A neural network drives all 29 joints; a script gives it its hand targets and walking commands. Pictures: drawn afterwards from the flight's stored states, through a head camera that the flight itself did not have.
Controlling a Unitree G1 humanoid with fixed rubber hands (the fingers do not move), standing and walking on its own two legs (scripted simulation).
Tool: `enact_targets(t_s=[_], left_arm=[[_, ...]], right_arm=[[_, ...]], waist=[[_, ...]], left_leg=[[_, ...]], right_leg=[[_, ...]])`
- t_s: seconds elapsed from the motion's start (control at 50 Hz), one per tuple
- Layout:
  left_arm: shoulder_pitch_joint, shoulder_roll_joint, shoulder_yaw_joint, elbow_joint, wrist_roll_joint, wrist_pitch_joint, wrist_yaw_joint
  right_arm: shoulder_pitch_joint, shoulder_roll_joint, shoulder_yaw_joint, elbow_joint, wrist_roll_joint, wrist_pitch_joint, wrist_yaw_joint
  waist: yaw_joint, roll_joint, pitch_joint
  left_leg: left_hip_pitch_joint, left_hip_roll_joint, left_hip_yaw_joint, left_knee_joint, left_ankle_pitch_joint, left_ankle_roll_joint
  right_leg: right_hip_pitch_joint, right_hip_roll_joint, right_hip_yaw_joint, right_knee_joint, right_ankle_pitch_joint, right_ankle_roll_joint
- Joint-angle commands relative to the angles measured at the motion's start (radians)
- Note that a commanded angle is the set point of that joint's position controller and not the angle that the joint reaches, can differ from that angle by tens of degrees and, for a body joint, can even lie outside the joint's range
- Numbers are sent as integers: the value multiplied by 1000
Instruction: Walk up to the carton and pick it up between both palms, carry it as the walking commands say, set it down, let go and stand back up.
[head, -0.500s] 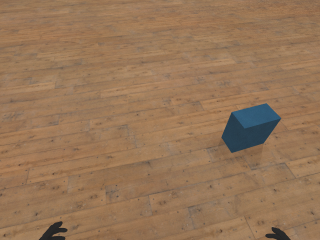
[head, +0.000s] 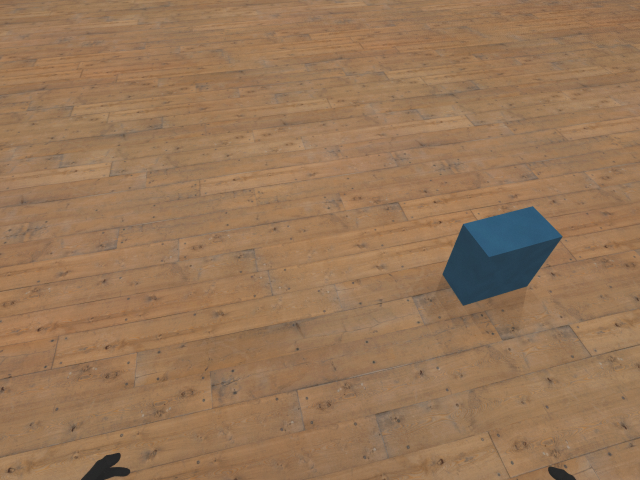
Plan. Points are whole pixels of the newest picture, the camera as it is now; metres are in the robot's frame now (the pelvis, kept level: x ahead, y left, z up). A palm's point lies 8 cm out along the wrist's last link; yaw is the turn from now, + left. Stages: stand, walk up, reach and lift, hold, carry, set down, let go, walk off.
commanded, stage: stand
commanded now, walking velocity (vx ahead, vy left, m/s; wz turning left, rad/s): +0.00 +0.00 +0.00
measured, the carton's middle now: (497, 257) +0.96 -0.61 -0.64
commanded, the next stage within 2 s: walk up in 0.72 s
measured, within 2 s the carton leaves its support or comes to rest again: neither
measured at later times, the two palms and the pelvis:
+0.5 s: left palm out of the picture +0.11 +0.31 -0.10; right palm out of the picture +0.11 -0.31 -0.10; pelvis +0.01 +0.00 +0.00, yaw +0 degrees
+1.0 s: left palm out of the picture +0.13 +0.31 -0.10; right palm out of the picture +0.10 -0.34 -0.09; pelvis +0.01 -0.01 +0.00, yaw -6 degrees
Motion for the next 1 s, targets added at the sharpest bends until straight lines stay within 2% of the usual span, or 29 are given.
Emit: enact_targets(t_s=[0.0,0.88,0.9,0.92,0.94,0.96,0.98], left_arm=[[-38,174,30,-41,0,-9,5],[-32,176,34,-38,0,-4,8],[11,259,92,-147,27,22,-51],[-74,242,103,-187,28,31,-73],[-128,207,107,-249,29,41,-87],[-115,205,116,-275,44,45,-90],[-46,221,128,-277,34,45,-100]], right_arm=[[-39,-172,-30,-41,1,-9,-5],[-35,-177,-34,-35,2,-3,-8],[26,-320,-107,-108,8,-30,-2],[144,-335,-125,-92,7,-36,-9],[191,-385,-151,-111,-4,-44,-18],[156,-386,-156,-149,-12,-56,-23],[97,-354,-153,-187,-11,-64,-24]], waist=[[0,0,-55],[-1,0,-60],[-22,-15,-82],[-93,31,-44],[-139,168,15],[-108,93,51],[-58,32,53]], left_leg=[[7,118,-97,-59,90,33],[37,123,-92,-71,145,30],[223,108,-36,50,-204,68],[272,221,-172,-20,-415,126],[290,425,-353,-201,-529,217],[204,529,-395,-223,-478,259],[153,508,-323,-214,-399,239]], right_leg=[[0,-121,99,-62,93,-30],[26,-126,95,-73,150,-27],[-237,-54,172,63,-135,-82],[-452,-41,155,173,-343,-74],[-618,-15,74,449,-286,-39],[-657,-101,140,592,-251,-10],[-619,-138,169,612,-202,2]])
